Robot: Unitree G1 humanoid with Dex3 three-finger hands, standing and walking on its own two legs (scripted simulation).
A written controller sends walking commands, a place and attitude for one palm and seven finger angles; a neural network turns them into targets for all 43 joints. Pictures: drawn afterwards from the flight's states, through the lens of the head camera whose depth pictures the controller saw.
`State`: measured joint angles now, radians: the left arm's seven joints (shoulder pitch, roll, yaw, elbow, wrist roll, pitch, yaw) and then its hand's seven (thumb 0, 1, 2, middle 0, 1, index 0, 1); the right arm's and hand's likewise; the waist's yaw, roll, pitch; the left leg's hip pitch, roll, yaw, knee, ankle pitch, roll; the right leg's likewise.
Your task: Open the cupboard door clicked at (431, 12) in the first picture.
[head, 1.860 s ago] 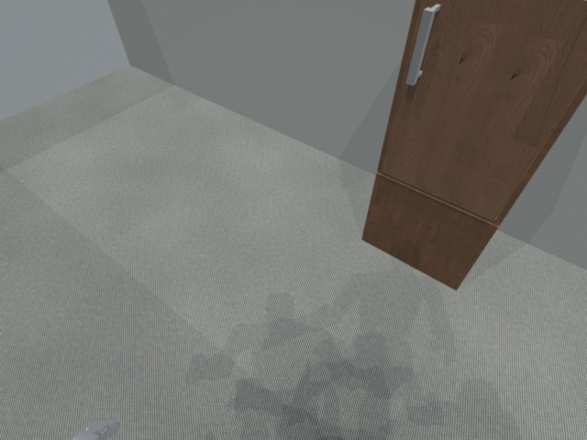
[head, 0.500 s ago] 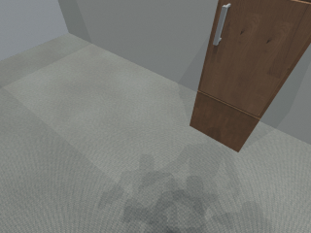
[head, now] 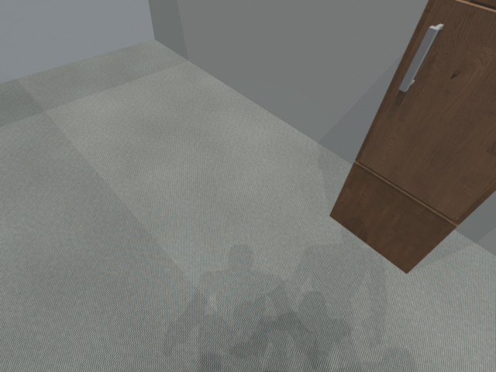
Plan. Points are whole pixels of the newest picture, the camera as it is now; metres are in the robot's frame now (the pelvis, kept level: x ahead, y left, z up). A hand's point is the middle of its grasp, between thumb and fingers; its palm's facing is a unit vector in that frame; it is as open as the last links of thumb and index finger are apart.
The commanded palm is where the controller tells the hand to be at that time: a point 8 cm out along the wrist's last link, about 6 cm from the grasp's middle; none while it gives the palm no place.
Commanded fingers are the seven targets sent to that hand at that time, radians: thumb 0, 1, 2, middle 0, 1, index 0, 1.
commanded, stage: walk to a spot facing it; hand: left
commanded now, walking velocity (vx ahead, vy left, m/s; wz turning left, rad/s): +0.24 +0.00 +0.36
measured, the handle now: (420, 58) +0.89 -0.44 +0.11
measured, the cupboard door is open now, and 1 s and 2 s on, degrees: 0 0 0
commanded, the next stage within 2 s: turn to face it in 0.04 s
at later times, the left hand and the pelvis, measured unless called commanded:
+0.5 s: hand (154, 363) +0.17 +0.18 -0.18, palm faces -0.03 -0.97 -0.22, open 7.3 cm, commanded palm none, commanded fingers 0.00 0.90 0.90 -0.20 -0.30 -0.20 -0.30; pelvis +0.13 -0.01 -0.01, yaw -5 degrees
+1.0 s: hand (144, 284) +0.31 +0.23 -0.17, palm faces -0.29 -0.93 -0.21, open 7.4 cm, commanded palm none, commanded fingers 0.00 0.90 0.90 -0.20 -0.30 -0.20 -0.30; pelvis +0.16 +0.05 +0.01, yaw -22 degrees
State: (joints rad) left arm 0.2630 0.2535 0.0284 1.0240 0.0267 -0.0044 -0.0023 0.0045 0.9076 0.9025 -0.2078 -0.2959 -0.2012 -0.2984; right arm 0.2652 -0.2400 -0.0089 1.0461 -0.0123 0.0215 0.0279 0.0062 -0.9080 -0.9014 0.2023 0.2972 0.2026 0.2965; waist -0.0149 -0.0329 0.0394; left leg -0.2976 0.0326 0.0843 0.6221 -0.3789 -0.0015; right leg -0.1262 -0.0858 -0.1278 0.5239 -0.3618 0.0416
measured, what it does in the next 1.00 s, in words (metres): walks ahead, turning right: right foot, then left foot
